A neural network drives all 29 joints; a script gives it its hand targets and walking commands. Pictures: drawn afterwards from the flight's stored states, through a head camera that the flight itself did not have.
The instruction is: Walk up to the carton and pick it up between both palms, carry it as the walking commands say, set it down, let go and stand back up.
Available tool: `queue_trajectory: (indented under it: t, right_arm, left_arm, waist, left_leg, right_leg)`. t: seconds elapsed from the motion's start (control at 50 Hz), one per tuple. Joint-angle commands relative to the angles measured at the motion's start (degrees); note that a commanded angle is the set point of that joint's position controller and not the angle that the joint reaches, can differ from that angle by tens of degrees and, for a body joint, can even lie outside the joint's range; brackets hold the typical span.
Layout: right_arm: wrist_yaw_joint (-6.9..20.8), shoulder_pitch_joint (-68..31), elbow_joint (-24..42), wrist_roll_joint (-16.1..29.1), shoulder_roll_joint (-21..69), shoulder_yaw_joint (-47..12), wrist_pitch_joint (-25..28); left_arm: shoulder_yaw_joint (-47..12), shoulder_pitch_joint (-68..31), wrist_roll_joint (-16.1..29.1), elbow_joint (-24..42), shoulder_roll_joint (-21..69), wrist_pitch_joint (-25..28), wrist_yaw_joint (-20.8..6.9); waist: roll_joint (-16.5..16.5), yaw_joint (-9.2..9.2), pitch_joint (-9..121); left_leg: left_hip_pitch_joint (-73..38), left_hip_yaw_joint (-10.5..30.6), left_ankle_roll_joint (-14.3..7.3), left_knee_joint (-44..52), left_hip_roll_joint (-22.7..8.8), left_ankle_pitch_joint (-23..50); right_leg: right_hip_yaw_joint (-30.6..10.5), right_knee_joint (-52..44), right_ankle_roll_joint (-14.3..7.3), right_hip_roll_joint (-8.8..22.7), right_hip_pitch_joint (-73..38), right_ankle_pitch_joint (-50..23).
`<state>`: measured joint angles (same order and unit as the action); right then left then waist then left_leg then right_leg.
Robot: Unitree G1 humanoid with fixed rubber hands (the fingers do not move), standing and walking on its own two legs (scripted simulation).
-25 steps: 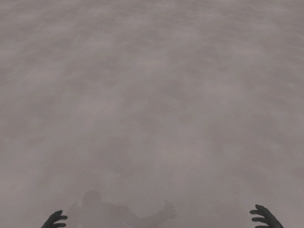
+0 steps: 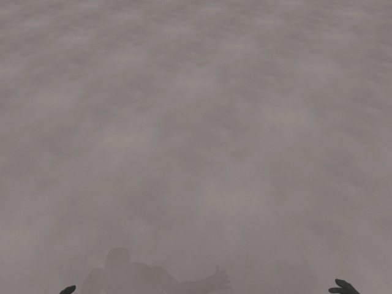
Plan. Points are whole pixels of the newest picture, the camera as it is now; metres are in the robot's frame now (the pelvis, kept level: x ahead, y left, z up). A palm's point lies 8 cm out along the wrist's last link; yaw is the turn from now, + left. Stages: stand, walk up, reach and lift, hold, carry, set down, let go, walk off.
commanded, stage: stand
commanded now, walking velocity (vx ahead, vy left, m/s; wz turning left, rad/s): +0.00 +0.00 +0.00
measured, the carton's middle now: out of the picture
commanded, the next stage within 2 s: walk up in 1.14 s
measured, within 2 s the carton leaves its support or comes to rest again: neither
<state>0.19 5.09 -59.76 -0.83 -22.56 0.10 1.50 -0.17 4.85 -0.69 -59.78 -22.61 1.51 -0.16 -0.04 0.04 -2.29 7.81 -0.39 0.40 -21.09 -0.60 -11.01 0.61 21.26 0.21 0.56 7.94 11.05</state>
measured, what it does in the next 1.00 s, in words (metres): stands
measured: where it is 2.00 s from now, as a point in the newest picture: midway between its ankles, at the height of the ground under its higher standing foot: outside the picture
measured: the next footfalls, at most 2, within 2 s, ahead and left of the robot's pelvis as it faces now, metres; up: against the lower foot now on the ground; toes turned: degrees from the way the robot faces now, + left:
right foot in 1.64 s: +0.13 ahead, -0.26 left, +0.00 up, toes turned -22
left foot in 1.92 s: +0.32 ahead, -0.08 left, +0.00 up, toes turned -23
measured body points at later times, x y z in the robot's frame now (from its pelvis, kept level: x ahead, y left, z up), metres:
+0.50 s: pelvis +0.00 +0.00 +0.00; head +0.01 +0.00 +0.45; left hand +0.11 +0.32 -0.11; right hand +0.11 -0.32 -0.11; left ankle +0.01 +0.12 -0.75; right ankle +0.01 -0.12 -0.75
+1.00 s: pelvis +0.01 +0.00 +0.00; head +0.02 +0.00 +0.45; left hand +0.12 +0.32 -0.11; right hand +0.12 -0.32 -0.11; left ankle +0.01 +0.12 -0.75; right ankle +0.01 -0.12 -0.75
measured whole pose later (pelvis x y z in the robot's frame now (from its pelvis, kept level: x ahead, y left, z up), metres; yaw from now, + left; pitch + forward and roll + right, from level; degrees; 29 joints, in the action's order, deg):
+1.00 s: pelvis +0.01 +0.00 +0.00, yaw +0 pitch -2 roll +0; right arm 0.0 5.0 -60.7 -0.7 -22.8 0.4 1.1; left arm 0.0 4.9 -0.6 -60.6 -22.8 1.1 0.1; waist 0.0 0.0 -2.3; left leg 6.3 -0.4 0.5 -18.9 -0.7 -10.7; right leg 0.5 19.1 0.4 0.7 6.4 10.8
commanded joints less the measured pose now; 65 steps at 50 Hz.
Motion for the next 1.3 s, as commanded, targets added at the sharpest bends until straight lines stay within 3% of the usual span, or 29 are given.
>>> queue_trajectory:
  t: [0.0,1.28]
  right_arm:
    - [-0.27,-2.51,2.34,0.03,-9.81,1.75,0.52]
    - [-0.48,-1.94,1.34,0.10,-10.28,2.09,0.01]
  left_arm:
    - [1.76,-2.53,0.04,2.28,-9.91,0.51,0.26]
    - [2.01,-1.77,0.12,1.55,-10.28,0.04,0.53]
  waist:
    - [-0.01,0.04,3.02]
    - [0.01,-0.03,3.40]
  left_leg:
    - [-0.14,5.32,-2.04,3.89,-6.33,4.59]
    - [-2.22,4.96,-1.79,4.97,-6.83,8.88]
  right_leg:
    - [-5.47,-4.10,-2.03,6.47,0.02,-4.28]
    - [-5.03,-5.09,-1.72,7.00,-1.97,-8.55]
